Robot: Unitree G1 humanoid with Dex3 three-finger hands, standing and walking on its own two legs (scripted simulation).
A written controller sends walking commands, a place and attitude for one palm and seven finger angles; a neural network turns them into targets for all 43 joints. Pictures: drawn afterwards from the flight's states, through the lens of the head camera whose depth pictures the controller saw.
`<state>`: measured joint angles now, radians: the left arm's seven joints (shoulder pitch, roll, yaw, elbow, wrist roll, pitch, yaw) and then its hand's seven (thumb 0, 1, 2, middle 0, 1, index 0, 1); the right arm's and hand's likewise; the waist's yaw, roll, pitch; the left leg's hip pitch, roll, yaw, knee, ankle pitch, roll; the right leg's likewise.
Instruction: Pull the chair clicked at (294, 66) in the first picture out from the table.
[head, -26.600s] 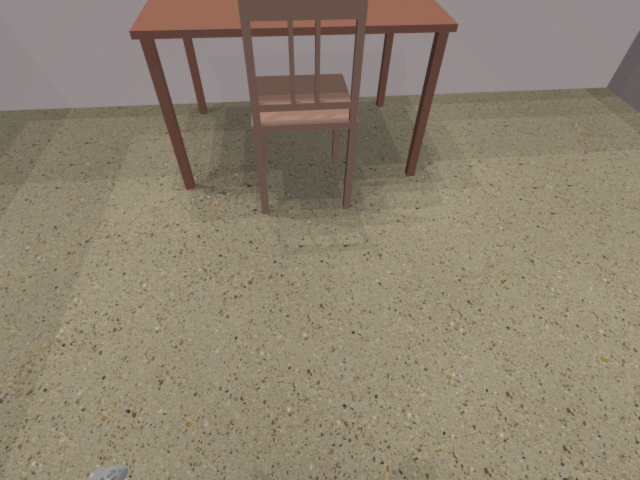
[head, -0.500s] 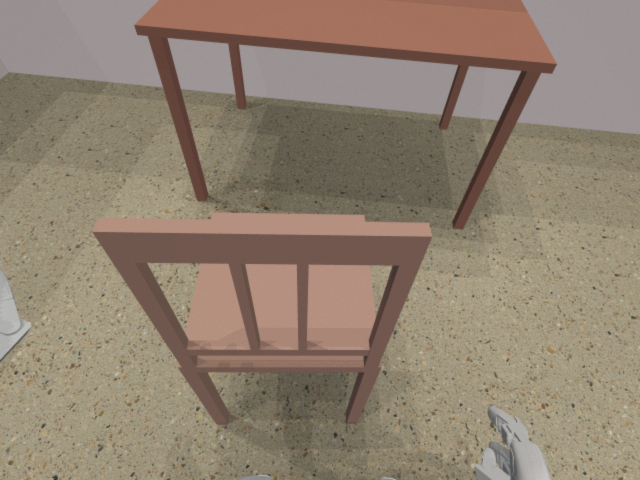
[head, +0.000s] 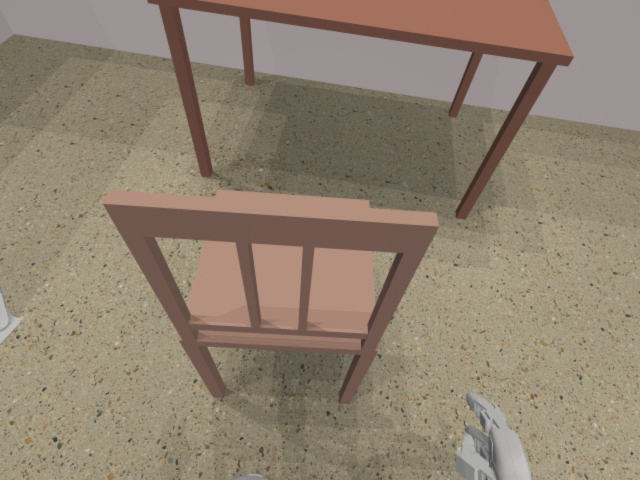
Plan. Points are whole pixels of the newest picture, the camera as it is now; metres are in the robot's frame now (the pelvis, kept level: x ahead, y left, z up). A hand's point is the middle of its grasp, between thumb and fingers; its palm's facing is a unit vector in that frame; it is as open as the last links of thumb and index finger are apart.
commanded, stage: step back with the hand held close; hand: left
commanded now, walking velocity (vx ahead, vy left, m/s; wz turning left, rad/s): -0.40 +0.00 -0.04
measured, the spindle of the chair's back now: (250, 287) +0.40 +0.14 -0.09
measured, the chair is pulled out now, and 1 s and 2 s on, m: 0.64 0.64 0.64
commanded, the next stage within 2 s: stop stepping back and stand still in 0.32 s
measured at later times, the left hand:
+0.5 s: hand out of the picture +0.10 +0.20 +0.14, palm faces +0.33 -0.79 -0.52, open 7.4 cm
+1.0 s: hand out of the picture -0.02 +0.19 +0.15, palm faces +0.39 -0.80 -0.45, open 7.4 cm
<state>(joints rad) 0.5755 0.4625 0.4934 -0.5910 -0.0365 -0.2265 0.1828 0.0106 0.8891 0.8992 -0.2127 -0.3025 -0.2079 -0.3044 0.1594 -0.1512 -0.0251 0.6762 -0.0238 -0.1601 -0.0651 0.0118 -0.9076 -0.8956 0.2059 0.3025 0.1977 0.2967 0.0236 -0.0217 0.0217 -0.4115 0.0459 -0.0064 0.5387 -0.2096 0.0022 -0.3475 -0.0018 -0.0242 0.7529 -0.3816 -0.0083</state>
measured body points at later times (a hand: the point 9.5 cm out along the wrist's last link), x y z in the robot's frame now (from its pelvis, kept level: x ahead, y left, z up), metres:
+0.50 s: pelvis -0.11 -0.06 +0.00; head -0.07 -0.05 +0.44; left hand +0.08 +0.24 +0.17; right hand +0.06 -0.32 -0.08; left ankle -0.06 +0.06 -0.74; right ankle -0.12 -0.16 -0.71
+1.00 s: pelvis -0.21 -0.07 +0.00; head -0.23 -0.05 +0.45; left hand -0.04 +0.23 +0.18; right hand -0.09 -0.32 -0.08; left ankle -0.25 +0.03 -0.74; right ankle -0.19 -0.17 -0.69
